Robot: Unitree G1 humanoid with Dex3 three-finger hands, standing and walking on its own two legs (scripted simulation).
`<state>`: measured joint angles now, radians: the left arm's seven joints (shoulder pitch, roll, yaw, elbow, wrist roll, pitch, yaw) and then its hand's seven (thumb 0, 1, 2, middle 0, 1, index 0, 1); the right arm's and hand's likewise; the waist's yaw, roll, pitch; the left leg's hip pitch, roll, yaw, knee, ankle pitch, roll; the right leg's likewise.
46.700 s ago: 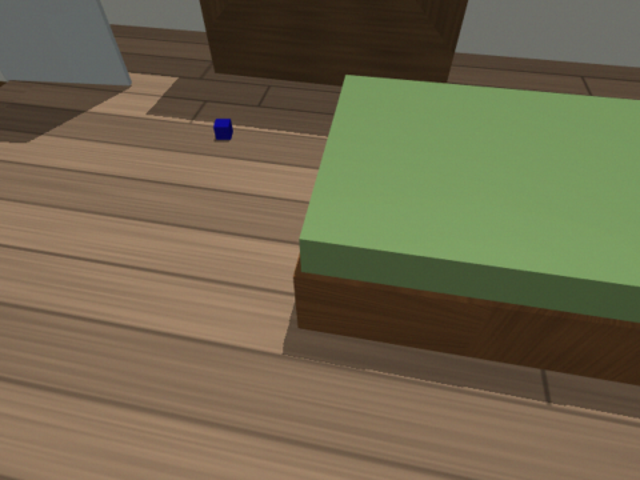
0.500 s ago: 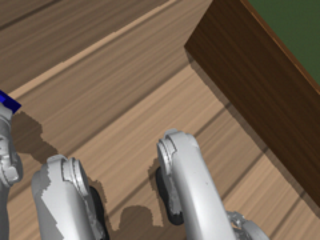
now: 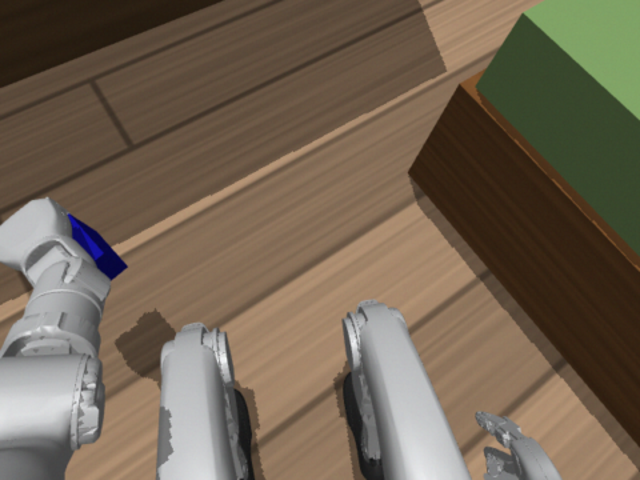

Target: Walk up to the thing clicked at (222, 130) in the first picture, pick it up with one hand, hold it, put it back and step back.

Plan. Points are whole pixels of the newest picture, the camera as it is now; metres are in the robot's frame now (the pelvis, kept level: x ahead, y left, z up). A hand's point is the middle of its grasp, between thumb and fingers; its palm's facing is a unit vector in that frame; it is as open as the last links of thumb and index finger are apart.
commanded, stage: lift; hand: left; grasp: from above
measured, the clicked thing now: (76, 260) +0.43 +0.31 -0.14
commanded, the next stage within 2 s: hold in 1.02 s
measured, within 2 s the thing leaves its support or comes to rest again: neither
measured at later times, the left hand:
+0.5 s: hand out of the picture +0.38 +0.29 +0.11, palm faces -0.31 -0.32 -0.89, open 10.4 cm
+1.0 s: hand out of the picture +0.39 +0.26 +0.21, palm faces -0.32 -0.32 -0.89, open 10.4 cm
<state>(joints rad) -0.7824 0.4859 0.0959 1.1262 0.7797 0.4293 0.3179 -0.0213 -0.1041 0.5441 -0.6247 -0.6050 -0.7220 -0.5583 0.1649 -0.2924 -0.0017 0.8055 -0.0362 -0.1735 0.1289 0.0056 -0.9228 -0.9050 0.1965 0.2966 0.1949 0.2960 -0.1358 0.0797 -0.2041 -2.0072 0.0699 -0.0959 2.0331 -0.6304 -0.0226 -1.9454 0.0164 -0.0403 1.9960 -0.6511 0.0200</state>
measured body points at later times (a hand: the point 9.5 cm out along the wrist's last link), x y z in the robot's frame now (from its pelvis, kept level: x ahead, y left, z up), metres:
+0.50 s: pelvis +0.05 +0.00 +0.20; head +0.15 +0.01 +0.63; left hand +0.39 +0.30 +0.16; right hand +0.17 -0.25 +0.07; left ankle +0.09 +0.14 -0.41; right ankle +0.09 -0.13 -0.41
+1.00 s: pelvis +0.08 +0.00 +0.29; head +0.14 +0.00 +0.74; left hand +0.41 +0.28 +0.26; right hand +0.16 -0.25 +0.16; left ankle +0.09 +0.14 -0.41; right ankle +0.09 -0.13 -0.41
